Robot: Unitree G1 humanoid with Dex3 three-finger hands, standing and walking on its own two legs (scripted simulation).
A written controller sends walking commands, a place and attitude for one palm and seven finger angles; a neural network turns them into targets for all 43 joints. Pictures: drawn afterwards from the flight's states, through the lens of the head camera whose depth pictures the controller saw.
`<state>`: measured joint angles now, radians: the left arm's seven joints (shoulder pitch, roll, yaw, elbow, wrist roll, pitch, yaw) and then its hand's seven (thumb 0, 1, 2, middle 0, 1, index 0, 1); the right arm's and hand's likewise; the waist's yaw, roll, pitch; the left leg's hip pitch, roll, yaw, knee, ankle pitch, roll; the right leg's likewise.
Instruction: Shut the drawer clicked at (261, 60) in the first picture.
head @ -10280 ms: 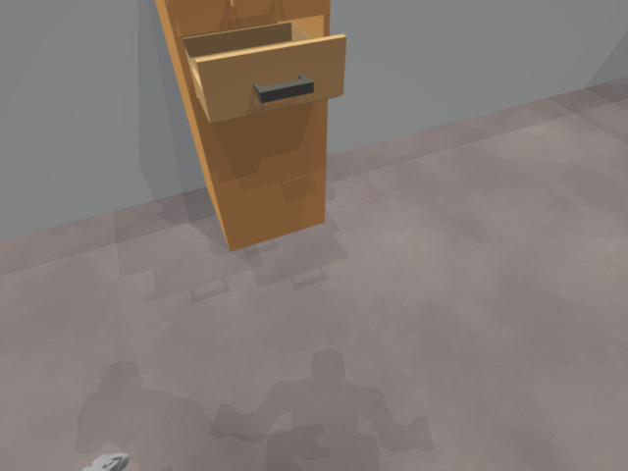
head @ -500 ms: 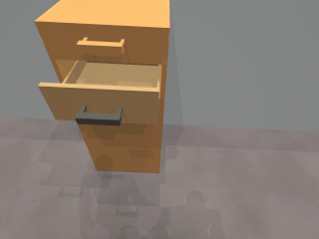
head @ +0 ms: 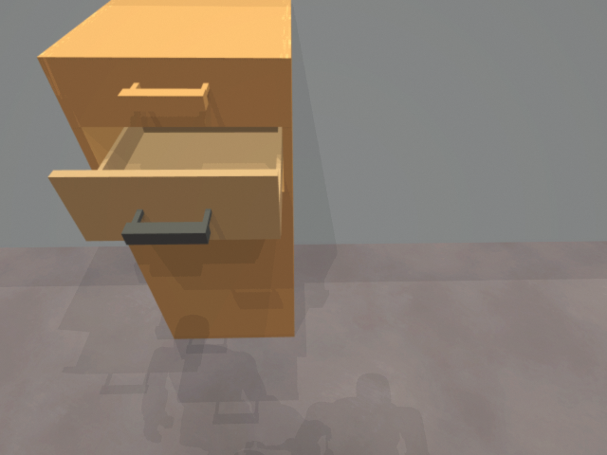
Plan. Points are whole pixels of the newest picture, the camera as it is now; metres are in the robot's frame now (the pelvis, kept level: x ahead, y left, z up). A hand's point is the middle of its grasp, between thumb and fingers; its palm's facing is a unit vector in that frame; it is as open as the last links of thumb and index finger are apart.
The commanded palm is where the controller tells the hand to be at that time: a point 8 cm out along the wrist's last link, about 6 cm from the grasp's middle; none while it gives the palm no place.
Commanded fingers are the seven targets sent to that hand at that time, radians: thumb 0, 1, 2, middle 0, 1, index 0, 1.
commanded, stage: look again from close up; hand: left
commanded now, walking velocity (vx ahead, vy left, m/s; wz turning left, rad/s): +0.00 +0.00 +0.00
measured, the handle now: (170, 223) +0.49 +0.27 +0.01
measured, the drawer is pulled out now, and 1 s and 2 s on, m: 0.16 0.16 0.16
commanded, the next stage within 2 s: shuffle to correct the standing spot in 0.26 s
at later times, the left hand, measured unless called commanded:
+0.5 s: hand out of the picture -0.04 +0.18 -0.17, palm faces +0.03 -0.98 -0.19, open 7.4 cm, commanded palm none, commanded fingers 0.00 0.90 0.90 -0.20 -0.30 -0.20 -0.30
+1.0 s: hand out of the picture +0.05 +0.21 -0.16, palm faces +0.12 -0.97 -0.21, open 7.3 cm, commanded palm none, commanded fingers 0.00 0.90 0.90 -0.20 -0.30 -0.20 -0.30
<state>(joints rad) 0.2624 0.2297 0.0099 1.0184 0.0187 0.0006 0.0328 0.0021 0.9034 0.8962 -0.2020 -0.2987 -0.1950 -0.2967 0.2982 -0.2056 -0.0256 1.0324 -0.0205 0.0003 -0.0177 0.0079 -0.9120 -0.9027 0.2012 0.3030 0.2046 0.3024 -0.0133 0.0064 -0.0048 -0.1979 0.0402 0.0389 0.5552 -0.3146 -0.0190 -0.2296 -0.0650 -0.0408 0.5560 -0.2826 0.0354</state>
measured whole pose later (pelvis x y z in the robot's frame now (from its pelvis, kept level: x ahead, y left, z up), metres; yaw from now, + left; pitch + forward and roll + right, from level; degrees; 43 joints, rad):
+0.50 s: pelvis -0.03 +0.01 +0.00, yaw +1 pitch -2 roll -1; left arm 0.33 0.17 0.00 1.06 0.03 0.02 0.02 0.00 0.90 0.90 -0.20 -0.30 -0.20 -0.30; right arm 0.30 -0.18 -0.02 1.08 -0.02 0.03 0.00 0.01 -0.91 -0.90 0.20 0.30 0.20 0.30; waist 0.00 -0.01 0.01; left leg -0.24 0.04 0.03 0.52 -0.26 -0.01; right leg -0.25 -0.06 -0.05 0.48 -0.23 0.04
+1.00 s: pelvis +0.04 +0.04 +0.01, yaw +3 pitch -1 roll -1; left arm 0.33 0.12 0.04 1.03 0.03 -0.06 0.03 0.01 0.93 0.90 -0.20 -0.30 -0.20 -0.30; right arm 0.36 -0.15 -0.04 1.12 -0.02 0.01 0.01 0.01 -0.91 -0.90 0.20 0.30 0.20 0.30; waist 0.00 0.05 0.00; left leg -0.39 0.02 0.06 0.93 -0.40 0.03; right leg -0.15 -0.05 -0.16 0.47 -0.30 -0.01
